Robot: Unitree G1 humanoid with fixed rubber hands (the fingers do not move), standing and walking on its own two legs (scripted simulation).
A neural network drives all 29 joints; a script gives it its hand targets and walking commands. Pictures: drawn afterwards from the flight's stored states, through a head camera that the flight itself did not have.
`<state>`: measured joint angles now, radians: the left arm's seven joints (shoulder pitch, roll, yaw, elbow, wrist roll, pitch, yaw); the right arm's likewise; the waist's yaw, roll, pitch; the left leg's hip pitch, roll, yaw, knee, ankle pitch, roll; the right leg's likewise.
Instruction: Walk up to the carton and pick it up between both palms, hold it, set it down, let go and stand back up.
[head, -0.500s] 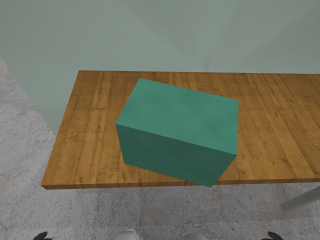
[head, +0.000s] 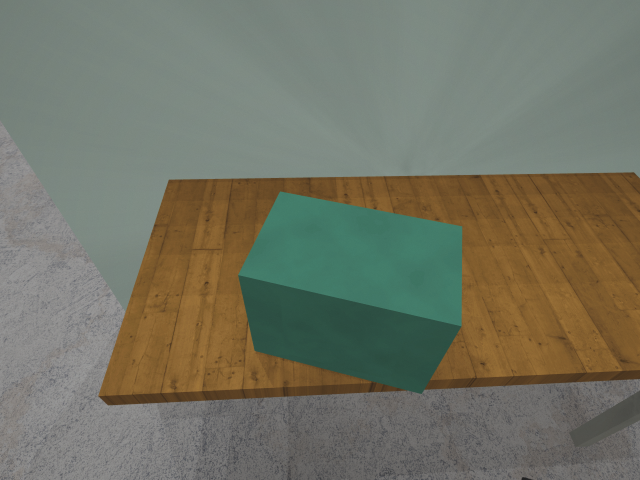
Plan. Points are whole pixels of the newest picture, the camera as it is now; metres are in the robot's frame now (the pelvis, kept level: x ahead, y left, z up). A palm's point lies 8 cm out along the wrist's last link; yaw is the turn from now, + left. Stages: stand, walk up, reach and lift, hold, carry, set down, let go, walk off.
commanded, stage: walk up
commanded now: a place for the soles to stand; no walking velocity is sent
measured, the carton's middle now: (351, 293) +0.40 -0.04 -0.03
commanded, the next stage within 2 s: reach and lift in 0.24 s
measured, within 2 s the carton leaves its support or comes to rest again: neither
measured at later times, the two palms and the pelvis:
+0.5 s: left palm (135, 466) +0.18 +0.26 -0.12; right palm out of the picture +0.15 -0.28 -0.11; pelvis -0.01 -0.01 -0.03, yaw +0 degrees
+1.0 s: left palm (120, 460) +0.18 +0.27 -0.09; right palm out of the picture +0.15 -0.25 -0.08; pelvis +0.02 -0.01 -0.01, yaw -1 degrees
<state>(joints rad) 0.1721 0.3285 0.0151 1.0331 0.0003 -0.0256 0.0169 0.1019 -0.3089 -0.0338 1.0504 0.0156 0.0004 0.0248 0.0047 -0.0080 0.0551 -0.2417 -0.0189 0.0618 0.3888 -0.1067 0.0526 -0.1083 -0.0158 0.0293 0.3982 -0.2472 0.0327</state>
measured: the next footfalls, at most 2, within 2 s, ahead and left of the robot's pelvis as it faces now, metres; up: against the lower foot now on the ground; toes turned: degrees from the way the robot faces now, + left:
none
